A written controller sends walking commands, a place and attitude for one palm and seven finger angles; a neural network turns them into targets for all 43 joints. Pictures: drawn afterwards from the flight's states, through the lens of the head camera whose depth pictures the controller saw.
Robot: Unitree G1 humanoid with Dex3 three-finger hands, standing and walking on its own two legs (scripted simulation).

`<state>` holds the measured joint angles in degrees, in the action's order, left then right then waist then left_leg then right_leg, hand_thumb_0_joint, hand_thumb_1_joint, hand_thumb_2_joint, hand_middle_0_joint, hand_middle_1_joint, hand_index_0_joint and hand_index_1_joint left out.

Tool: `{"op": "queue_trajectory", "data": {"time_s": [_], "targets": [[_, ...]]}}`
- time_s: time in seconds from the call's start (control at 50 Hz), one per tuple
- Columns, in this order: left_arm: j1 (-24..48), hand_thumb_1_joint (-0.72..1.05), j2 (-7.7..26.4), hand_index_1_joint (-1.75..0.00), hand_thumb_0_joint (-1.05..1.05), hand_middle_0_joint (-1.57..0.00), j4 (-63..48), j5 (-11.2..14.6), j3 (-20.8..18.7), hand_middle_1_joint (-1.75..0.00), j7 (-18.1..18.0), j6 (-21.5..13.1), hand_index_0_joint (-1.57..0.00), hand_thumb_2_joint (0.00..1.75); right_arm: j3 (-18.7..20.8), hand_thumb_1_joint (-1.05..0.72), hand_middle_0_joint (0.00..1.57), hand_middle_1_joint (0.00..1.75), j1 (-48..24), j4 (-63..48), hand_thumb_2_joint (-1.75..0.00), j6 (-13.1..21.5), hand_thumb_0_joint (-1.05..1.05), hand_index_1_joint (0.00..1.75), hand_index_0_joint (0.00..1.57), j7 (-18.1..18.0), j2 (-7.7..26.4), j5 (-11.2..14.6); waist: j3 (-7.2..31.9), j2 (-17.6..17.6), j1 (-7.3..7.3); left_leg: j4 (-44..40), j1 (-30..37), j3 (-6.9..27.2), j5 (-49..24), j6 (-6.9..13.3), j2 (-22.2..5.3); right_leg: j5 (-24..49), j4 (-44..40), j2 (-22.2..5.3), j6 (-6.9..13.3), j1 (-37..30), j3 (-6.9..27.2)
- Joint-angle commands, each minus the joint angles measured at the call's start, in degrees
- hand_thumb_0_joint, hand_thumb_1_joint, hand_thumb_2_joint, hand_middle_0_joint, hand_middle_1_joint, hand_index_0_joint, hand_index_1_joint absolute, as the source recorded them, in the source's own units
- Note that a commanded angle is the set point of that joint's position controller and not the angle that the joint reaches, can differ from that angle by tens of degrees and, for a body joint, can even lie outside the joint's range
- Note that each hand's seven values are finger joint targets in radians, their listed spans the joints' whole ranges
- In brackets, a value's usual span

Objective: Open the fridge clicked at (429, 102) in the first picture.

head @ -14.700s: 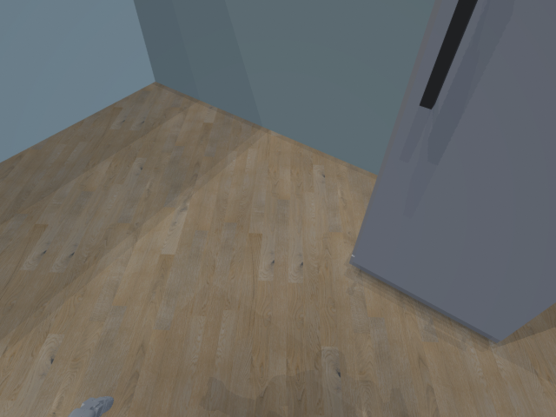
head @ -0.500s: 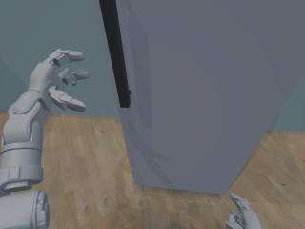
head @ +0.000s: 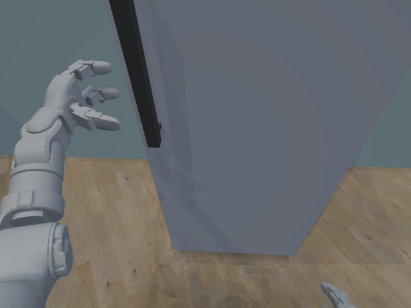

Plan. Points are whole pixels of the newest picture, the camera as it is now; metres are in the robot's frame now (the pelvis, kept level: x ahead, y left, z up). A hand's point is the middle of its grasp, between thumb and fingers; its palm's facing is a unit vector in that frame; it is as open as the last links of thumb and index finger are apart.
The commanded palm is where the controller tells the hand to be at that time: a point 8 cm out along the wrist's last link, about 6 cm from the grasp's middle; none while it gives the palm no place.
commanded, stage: move the hooked fingers beside the handle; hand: left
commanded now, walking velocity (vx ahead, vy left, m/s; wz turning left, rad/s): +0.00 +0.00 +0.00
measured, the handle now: (141, 64) +0.48 +0.13 +0.26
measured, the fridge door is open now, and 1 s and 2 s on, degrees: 0 0 0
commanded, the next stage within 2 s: feel for the door with the fingertips in 0.98 s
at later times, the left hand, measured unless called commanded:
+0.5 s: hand (96, 104) +0.42 +0.21 +0.21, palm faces +0.00 -1.00 -0.01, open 14.0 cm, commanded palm +0.40 +0.26 +0.22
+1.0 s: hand (109, 95) +0.44 +0.19 +0.22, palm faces -0.03 -1.00 +0.00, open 14.0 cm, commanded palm +0.42 +0.25 +0.22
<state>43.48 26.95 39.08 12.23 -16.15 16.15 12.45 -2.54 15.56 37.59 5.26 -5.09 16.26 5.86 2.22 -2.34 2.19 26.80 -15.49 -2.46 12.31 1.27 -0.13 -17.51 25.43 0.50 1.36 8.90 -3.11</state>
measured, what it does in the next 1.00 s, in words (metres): stands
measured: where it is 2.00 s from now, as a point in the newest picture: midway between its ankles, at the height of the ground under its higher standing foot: outside the picture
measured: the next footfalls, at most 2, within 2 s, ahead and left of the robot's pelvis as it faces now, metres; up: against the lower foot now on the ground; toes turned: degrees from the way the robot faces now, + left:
none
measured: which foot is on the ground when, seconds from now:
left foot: down 0.00-1.00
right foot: down 0.00-1.00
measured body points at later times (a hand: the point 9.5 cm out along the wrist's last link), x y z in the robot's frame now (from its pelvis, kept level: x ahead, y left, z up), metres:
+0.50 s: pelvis +0.00 +0.00 +0.00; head +0.00 -0.01 +0.45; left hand +0.42 +0.27 +0.22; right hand +0.12 -0.27 -0.10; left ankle +0.02 +0.11 -0.74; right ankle -0.05 -0.10 -0.74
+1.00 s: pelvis +0.00 +0.01 +0.00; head +0.00 +0.00 +0.45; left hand +0.44 +0.24 +0.22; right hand +0.09 -0.25 -0.11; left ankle +0.02 +0.11 -0.74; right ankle -0.05 -0.10 -0.74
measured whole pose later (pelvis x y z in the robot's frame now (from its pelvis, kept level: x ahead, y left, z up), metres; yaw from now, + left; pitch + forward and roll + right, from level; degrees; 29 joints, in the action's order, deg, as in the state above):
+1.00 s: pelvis +0.00 +0.01 +0.00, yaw -1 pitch +2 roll +0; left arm 46.3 25.2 44.3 11.4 -16.6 14.6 5.7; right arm -2.8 18.5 38.0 4.0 -4.8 15.6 5.4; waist 2.1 -1.9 2.8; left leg 26.6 -16.1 -3.5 12.2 1.8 -0.2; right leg -16.9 25.2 0.4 0.9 9.8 -2.0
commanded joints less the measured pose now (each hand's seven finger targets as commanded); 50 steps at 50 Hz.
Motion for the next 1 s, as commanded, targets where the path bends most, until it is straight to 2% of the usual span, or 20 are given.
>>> {"op": "queue_trajectory", "data": {"time_s": [0.0, 0.06, 0.1, 0.16, 0.18, 0.22, 0.3, 0.4, 0.42, 0.5, 0.54, 0.6, 0.66, 0.68, 0.72, 0.74, 0.78, 0.86, 0.88, 0.98], "targets": [[28.88, -0.5, 14.49, -1.2, 0.0, -0.3, -13.94, 0.66, -3.88, -1.2, -0.78, -6.24, -0.3, 0.3, 3.14, -0.9, 0.2, 0.3, -2.51, -7.85, -0.9, 2.12, 0.0, 0.3, 0.2, -0.5, 7.83, -0.46, 18.15, 1.9, -0.16, -0.21, 15.32, 3.48, -16.79, 2.26, -0.03, 23.92, -2.62, -0.58, 0.11, 2.25, 1.98], [31.63, -0.5, 16.03, -1.2, 0.0, -0.3, -12.25, 0.71, -5.1, -1.2, -0.76, -8.47, -0.3, 0.3, 3.06, -0.9, 0.2, 0.3, -1.73, -7.19, -0.9, 2.06, 0.0, 0.3, 0.2, -0.73, 7.77, -0.56, 18.24, 2.21, 0.36, -0.11, 15.38, 3.33, -16.28, 2.33, -0.07, 24.02, -2.67, -0.51, -0.1, 2.27, 2.33], [29.76, -0.5, 19.2, -1.2, 0.0, -0.3, -10.14, 0.3, -7.9, -1.2, -0.85, -9.01, -0.3, 0.3, 3.02, -0.9, 0.2, 0.3, -1.17, -7.07, -0.9, 1.75, 0.0, 0.3, 0.2, -0.75, 8.04, -0.69, 18.11, 2.71, -0.54, -0.37, 14.15, 3.04, -16.65, 2.44, -0.05, 25.1, -2.55, -0.54, -0.13, 0.78, 2.52], [28.54, -0.5, 15.91, -1.2, 0.0, -0.3, -8.27, -0.46, -5.16, -1.2, -0.45, -8.47, -0.3, 0.3, 3.1, -0.9, 0.2, 0.3, -1.09, -7.28, -0.9, 1.69, 0.0, 0.3, 0.2, -0.51, 7.76, -0.46, 16.48, -1.26, -0.32, -0.24, 14.56, 2.87, -16.5, 2.18, -0.06, 24.12, -2.55, -0.62, 0.1, 2.87, 2.29], [27.46, -0.5, 16.8, -1.2, 0.0, -0.3, -8.02, -0.45, -5.55, -1.2, -0.43, -8.48, -0.3, 0.3, 3.25, -0.9, 0.2, 0.3, -0.61, -7.27, -0.9, 1.39, 0.0, 0.3, 0.2, -0.47, 8.06, -0.44, 17.14, 0.33, -0.55, -0.16, 14.2, 2.82, -17.45, 2.28, -0.06, 24.91, -2.56, -0.78, 0.14, 1.5, 2.06], [26.35, -0.5, 15.87, -1.2, 0.0, -0.3, -9.3, -0.2, -5.03, -1.2, 0.19, -7.82, -0.3, 0.3, 3.34, -0.9, 0.2, 0.3, -1.04, -7.99, -0.9, 1.27, 0.0, 0.3, 0.2, -0.24, 8.02, -0.31, 17.05, -0.86, -0.65, -0.24, 14.53, 2.71, -17.6, 2.27, 0.05, 25.75, -2.56, -0.55, 0.07, 1.88, 2.25], [22.19, -0.5, 16.87, -1.2, 0.0, -0.3, -11.54, 1.11, -7.14, -1.2, 1.52, -7.45, -0.3, 0.3, 3.66, -0.9, 0.2, 0.3, -1.59, -9.06, -0.9, 0.93, 0.0, 0.3, 0.2, -0.1, 8.28, -0.27, 18.0, 3.11, -1.58, -0.12, 14.22, 2.41, -19.39, 2.58, -0.02, 28.97, -2.13, -0.35, -0.15, 0.01, 2.17], [24.61, -0.5, 16.69, -1.2, 0.0, -0.3, -12.88, 1.44, -6.25, -1.2, 1.61, -7.17, -0.3, 0.3, 3.41, -0.9, 0.2, 0.3, -2.06, -8.54, -0.9, 0.77, 0.0, 0.3, 0.2, -0.53, 8.19, 0.08, 14.26, 2.77, -0.26, -0.36, 13.75, 2.15, -15.92, 2.71, -0.01, 25.29, -3.2, -0.2, -0.42, 2.94, 2.29], [27.07, -0.5, 15.46, -1.2, 0.0, -0.3, -14.11, 1.29, -4.69, -1.2, 1.52, -7.22, -0.3, 0.3, 3.35, -0.9, 0.2, 0.3, -2.08, -8.43, -0.9, 0.92, 0.0, 0.3, 0.2, -0.61, 8.06, 0.1, 13.88, 0.73, 0.31, -0.36, 14.23, 2.39, -15.31, 2.62, 0.1, 23.97, -3.3, -0.19, -0.27, 4.07, 2.31], [30.34, -0.5, 16.4, -1.2, 0.0, -0.3, -15.16, 0.78, -4.74, -1.2, 0.7, -7.84, -0.3, 0.3, 3.17, -0.9, 0.2, 0.3, -1.99, -7.96, -0.9, 1.24, 0.0, 0.3, 0.2, -0.92, 8.01, -0.11, 16.26, -1.42, 0.81, -0.24, 15.93, 3.17, -14.83, 2.47, 0.04, 21.77, -3.51, -0.21, 0.05, 4.24, 2.35], [31.57, -0.5, 13.93, -1.2, 0.0, -0.3, -15.77, 0.89, -2.86, -1.2, 0.7, -8.13, -0.3, 0.3, 3.06, -0.9, 0.2, 0.3, -2.17, -7.98, -0.9, 1.66, 0.0, 0.3, 0.2, -0.92, 7.57, -0.15, 17.46, -3.29, 1.22, 0.1, 17.99, 3.6, -15.39, 2.22, 0.0, 21.52, -3.37, -0.16, 0.21, 5.27, 2.09], [29.91, -0.5, 13.56, -1.2, 0.0, -0.3, -11.31, 1.49, -2.94, -1.2, 0.85, -7.73, -0.3, 0.3, 3.01, -0.9, 0.2, 0.3, -2.03, -7.26, -0.9, 1.65, 0.0, 0.3, 0.2, -1.02, 7.84, -0.05, 15.84, 0.27, 1.07, -0.18, 16.56, 3.67, -13.88, 2.31, -0.18, 20.25, -3.71, 0.09, 0.12, 5.7, 1.9], [30.86, -0.5, 12.75, -1.2, 0.0, -0.3, -5.55, 1.29, -2.16, -1.2, 0.72, -6.59, -0.3, 0.3, 2.86, -0.9, 0.2, 0.3, -1.56, -6.52, -0.9, 1.58, 0.0, 0.3, 0.2, -0.96, 7.96, -0.01, 13.12, 0.47, 1.26, -0.73, 13.92, 3.83, -10.5, 1.98, -0.04, 17.33, -3.93, -0.21, 0.15, 7.32, 1.8], [29.35, -0.5, 13.4, -1.2, 0.0, -0.3, -3.84, 1.09, -2.85, -1.2, 0.33, -6.56, -0.3, 0.3, 3.01, -0.9, 0.2, 0.3, -0.94, -6.41, -0.9, 1.29, 0.0, 0.3, 0.2, -0.9, 8.16, -0.1, 13.47, 2.75, 0.82, -0.7, 13.37, 3.66, -11.1, 2.13, -0.02, 17.64, -3.93, -0.32, 0.18, 6.3, 1.64], [32.23, -0.5, 12.18, -1.2, 0.0, -0.3, -3.73, 0.43, -1.44, -1.2, -0.24, -6.73, -0.3, 0.3, 2.87, -0.9, 0.2, 0.3, -1.22, -6.69, -0.9, 1.08, 0.0, 0.3, 0.2, -0.8, 8.0, -0.12, 13.03, 0.99, 1.07, -0.88, 13.24, 3.89, -10.87, 1.88, -0.07, 17.11, -3.57, -0.28, 0.21, 7.32, 1.67], [31.69, -0.5, 11.51, -1.2, 0.0, -0.3, -2.91, 0.25, -1.13, -1.2, -0.54, -6.87, -0.3, 0.3, 2.89, -0.9, 0.2, 0.3, -0.87, -6.87, -0.9, 1.13, 0.0, 0.3, 0.2, -0.67, 7.89, -0.2, 13.34, 0.8, 0.96, -0.92, 13.44, 4.05, -10.62, 1.89, -0.18, 16.39, -3.59, -0.24, 0.19, 7.96, 1.72], [30.8, -0.5, 14.28, -1.2, 0.0, -0.3, -3.54, 0.04, -3.37, -1.2, -1.37, -8.31, -0.3, 0.3, 3.02, -0.9, 0.2, 0.3, -0.3, -7.06, -0.9, 0.84, 0.0, 0.3, 0.2, -0.65, 8.09, -0.5, 15.24, 2.27, 0.21, -0.66, 12.96, 4.02, -12.34, 1.94, -0.24, 17.62, -3.3, -0.42, 0.32, 5.52, 1.78], [34.08, -0.5, 12.49, -1.2, 0.0, -0.3, -10.76, -0.13, -2.41, -1.2, -1.76, -11.31, -0.3, 0.3, 3.07, -0.9, 0.2, 0.3, -0.79, -7.89, -0.9, 1.64, 0.0, 0.3, 0.2, -0.34, 7.71, -0.71, 20.58, -1.25, 0.39, -0.4, 18.86, 4.67, -16.11, 1.6, -0.77, 19.5, -2.46, -0.03, 0.35, 5.52, 1.84], [33.02, -0.5, 13.11, -1.2, 0.0, -0.3, -10.97, 0.3, -3.06, -1.2, -1.98, -11.66, -0.3, 0.3, 3.07, -0.9, 0.2, 0.3, -0.55, -7.93, -0.9, 1.56, 0.0, 0.3, 0.2, -0.42, 7.67, -0.72, 20.52, 0.42, 0.17, -0.3, 18.5, 4.33, -16.87, 1.88, -0.81, 20.14, -2.86, 0.0, 0.31, 4.36, 1.72], [30.19, -0.5, 16.39, -1.2, 0.0, -0.3, -5.29, -0.28, -5.98, -1.2, -2.11, -9.4, -0.3, 0.3, 3.09, -0.9, 0.2, 0.3, 0.38, -6.88, -0.9, 1.05, 0.0, 0.3, 0.2, -0.74, 8.17, -0.57, 15.24, 2.84, -0.42, -1.61, 13.51, 3.73, -13.45, 2.01, -0.68, 18.31, -3.7, 0.04, 0.29, 3.78, 1.55]]}}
